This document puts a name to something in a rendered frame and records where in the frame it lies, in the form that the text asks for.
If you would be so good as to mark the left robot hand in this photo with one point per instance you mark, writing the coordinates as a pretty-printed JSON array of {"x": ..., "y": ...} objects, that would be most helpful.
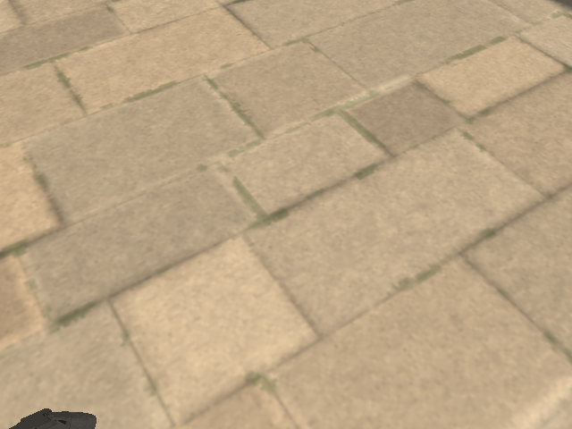
[{"x": 46, "y": 419}]

